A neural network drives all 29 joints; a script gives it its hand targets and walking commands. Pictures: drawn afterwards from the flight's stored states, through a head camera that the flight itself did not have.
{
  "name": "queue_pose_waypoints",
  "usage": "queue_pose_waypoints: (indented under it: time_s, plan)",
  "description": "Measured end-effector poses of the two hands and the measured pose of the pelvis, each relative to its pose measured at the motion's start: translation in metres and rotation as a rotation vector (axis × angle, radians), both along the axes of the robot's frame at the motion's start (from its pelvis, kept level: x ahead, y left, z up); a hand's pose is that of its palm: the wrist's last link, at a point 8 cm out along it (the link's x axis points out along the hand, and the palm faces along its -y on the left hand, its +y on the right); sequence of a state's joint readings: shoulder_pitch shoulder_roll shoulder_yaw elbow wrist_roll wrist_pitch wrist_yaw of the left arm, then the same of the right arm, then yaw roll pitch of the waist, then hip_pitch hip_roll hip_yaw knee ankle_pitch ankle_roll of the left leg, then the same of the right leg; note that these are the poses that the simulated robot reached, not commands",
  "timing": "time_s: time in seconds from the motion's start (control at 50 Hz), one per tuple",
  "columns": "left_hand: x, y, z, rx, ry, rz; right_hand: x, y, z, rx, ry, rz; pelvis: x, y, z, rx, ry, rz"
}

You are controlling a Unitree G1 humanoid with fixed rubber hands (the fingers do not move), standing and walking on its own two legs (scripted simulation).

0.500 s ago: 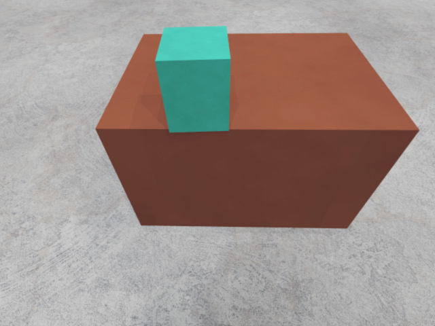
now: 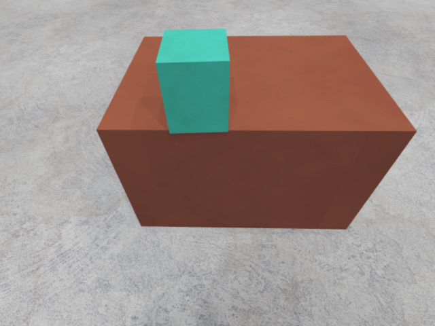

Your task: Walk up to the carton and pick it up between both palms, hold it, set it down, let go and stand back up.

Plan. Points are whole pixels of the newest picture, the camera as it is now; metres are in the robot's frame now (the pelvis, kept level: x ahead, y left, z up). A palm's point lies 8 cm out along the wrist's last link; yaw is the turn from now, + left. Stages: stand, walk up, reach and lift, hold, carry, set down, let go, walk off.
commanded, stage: stand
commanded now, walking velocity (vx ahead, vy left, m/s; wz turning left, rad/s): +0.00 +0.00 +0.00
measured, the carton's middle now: (197, 82) +0.84 +0.11 +0.02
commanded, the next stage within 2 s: walk up in 0.36 s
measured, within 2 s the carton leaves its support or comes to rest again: neither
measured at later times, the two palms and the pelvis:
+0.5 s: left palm out of the picture -0.04 +0.19 -0.15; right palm out of the picture -0.04 -0.20 -0.15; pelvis -0.01 +0.00 +0.00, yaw +0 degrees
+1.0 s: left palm out of the picture +0.11 +0.31 -0.14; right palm out of the picture +0.09 -0.14 -0.12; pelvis +0.08 +0.07 -0.01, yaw +5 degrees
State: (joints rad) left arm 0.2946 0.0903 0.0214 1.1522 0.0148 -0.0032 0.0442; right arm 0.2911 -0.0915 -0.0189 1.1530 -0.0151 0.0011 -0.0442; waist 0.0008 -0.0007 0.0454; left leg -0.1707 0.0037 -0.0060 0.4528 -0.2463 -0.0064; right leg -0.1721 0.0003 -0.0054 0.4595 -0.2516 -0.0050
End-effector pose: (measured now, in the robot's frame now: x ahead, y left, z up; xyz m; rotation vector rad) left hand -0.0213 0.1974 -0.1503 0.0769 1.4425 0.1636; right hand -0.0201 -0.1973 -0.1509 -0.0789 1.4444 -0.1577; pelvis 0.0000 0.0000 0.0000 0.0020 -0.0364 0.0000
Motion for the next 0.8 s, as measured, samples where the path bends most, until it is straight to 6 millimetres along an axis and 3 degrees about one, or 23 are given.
queue_pose_waypoints:
  time_s: [0.58,0.66,0.8]
  plan:
    - [-0.014,-0.005,0.001,-0.013,0.002,0.011,-0.016,0.001,0.001,0.017,0.016,-0.003,-0.005,-0.002,0.0,-0.003,0.008,0.006]
    - [-0.009,0.007,0.005,0.011,-0.092,0.077,0.005,-0.004,0.005,0.007,-0.037,0.067,0.002,0.005,-0.001,-0.01,0.02,0.045]
    - [-0.008,0.048,-0.003,0.012,-0.076,0.107,0.097,0.003,0.028,-0.07,-0.304,0.127,0.027,0.036,-0.005,-0.028,0.016,0.071]
